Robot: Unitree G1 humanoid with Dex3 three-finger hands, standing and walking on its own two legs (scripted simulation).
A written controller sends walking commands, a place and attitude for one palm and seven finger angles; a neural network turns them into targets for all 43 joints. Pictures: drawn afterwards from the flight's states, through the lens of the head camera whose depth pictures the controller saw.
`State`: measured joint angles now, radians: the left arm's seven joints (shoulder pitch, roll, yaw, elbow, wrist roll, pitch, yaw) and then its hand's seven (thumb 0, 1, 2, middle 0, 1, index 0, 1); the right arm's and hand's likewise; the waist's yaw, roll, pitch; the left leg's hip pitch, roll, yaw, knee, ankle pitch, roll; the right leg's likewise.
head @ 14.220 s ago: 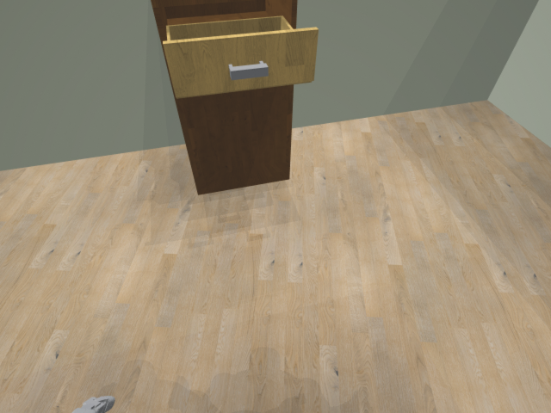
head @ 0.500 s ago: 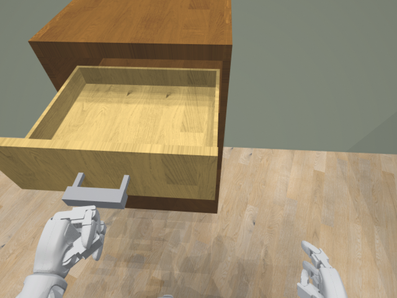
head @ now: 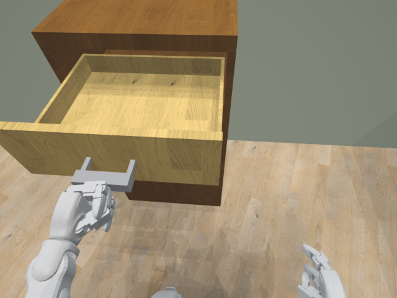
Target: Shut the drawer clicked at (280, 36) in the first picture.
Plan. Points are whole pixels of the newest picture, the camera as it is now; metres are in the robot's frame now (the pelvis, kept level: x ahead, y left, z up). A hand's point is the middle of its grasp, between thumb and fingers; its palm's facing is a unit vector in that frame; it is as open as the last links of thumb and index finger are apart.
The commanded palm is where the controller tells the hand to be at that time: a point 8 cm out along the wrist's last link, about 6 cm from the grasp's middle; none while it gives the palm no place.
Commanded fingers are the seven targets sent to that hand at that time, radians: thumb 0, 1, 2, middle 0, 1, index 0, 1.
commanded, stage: push the drawer shut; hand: left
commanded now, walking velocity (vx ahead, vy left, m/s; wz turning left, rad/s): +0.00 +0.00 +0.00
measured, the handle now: (106, 171) +0.34 +0.20 +0.07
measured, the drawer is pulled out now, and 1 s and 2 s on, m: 0.27 0.15 0.02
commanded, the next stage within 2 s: none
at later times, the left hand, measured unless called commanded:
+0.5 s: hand (120, 171) +0.35 +0.17 +0.07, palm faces -0.06 -1.00 -0.04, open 3.0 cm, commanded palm +0.33 +0.23 +0.07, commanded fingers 0.00 0.90 0.90 -1.40 -1.60 -1.40 -1.60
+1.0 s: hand (125, 156) +0.38 +0.17 +0.07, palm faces -0.05 -1.00 -0.04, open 3.0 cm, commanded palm +0.37 +0.23 +0.07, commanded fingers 0.00 0.90 0.90 -1.40 -1.60 -1.40 -1.60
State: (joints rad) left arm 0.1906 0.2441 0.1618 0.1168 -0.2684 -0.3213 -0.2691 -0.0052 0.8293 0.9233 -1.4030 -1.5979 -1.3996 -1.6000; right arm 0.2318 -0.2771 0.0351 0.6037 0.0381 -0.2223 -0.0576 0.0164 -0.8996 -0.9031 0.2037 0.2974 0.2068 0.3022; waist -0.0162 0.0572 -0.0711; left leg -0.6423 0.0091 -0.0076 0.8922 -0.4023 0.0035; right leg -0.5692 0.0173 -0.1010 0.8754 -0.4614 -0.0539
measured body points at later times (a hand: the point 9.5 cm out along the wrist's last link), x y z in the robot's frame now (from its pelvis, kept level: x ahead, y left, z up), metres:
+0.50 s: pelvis +0.00 +0.01 +0.00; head +0.05 +0.00 +0.45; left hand +0.34 +0.23 +0.07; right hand +0.12 -0.24 -0.09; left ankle +0.03 +0.12 -0.69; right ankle -0.01 -0.08 -0.69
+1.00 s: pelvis +0.00 +0.01 +0.00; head +0.06 +0.01 +0.45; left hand +0.38 +0.23 +0.07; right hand +0.10 -0.24 -0.11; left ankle +0.03 +0.12 -0.69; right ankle -0.01 -0.08 -0.69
